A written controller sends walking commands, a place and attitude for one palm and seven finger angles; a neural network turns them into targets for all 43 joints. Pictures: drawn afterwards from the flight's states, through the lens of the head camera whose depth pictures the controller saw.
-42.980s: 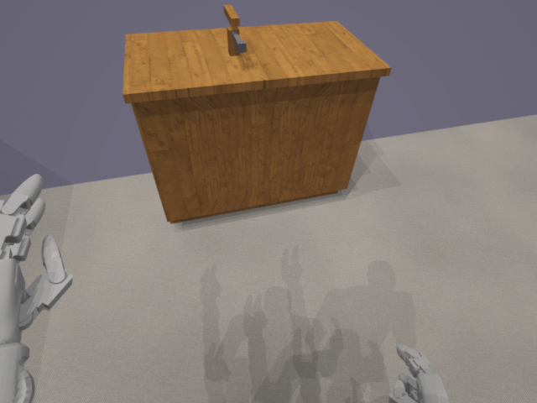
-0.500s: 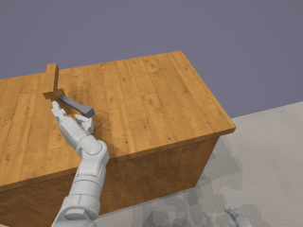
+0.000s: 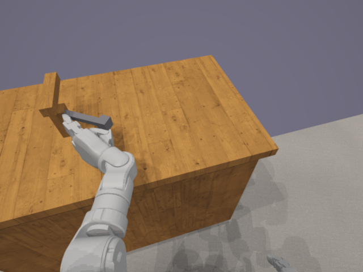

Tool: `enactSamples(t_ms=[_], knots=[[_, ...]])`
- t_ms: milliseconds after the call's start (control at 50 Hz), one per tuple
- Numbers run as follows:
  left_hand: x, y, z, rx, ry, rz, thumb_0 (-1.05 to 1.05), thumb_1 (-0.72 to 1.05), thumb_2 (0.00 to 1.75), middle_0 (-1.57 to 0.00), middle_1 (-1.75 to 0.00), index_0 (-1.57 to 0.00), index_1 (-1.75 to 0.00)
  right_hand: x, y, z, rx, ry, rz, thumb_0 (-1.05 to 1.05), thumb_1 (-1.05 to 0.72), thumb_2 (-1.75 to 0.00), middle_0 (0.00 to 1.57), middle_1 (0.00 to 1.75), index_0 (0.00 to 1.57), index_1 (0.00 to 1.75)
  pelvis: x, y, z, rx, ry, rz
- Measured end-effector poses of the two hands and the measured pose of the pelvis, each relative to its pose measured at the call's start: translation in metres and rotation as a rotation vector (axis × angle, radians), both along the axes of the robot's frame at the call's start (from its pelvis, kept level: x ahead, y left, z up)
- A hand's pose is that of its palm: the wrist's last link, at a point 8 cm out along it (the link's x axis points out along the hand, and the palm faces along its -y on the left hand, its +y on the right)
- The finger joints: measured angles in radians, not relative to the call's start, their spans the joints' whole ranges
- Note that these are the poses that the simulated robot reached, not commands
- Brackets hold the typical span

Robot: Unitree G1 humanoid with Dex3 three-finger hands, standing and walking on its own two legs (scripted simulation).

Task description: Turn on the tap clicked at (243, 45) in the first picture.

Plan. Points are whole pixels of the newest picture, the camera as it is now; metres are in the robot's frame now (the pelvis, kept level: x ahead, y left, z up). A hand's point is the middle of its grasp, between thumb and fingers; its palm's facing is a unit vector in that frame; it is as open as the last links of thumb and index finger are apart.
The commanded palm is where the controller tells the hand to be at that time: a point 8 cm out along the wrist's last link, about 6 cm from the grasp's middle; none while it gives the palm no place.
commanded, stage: push the lever round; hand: left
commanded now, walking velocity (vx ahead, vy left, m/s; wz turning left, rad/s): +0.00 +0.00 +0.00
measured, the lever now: (104, 123) +0.44 +0.19 +0.08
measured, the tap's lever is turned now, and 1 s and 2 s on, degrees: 56 79 79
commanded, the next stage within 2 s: lift the hand up off the lever in 0.58 s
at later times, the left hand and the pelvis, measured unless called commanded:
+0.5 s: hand (114, 127) +0.44 +0.18 +0.07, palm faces +0.82 -0.55 -0.13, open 8.1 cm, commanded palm +0.40 +0.19 +0.08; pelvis +0.00 +0.00 +0.00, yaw +0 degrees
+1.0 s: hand (111, 120) +0.45 +0.18 +0.08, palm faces +0.83 -0.55 -0.13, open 8.1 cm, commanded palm +0.40 +0.20 +0.09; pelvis +0.00 -0.01 +0.00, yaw -1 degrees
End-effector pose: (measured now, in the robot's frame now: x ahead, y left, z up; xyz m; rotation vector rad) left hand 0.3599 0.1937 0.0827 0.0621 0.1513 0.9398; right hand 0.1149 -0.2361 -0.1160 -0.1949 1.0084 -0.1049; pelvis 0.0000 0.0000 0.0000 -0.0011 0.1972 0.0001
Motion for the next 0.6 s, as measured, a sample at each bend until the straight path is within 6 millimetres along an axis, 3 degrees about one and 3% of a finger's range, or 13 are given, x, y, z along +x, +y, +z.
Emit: enactSamples(t_ms=[260,600], knots=[[0.010,0.004,-0.002,0.010,0.008,0.023,0.01,0.91,0.91,-0.15,-0.15,-0.15,-0.15,-0.018,-0.010,-0.004,-0.010,0.045,-0.024,0.01,-0.90,-0.90,0.20,0.30,0.20,0.30,0.001,-0.003,-0.001,0.001,0.019,-0.001],[0.031,-0.011,-0.002,0.003,0.011,0.049,0.02,0.90,0.90,-0.15,-0.15,-0.03,-0.11,-0.031,-0.012,-0.007,-0.017,0.075,-0.044,0.01,-0.90,-0.90,0.20,0.30,0.20,0.30,0.001,-0.004,-0.003,0.005,0.044,-0.006]])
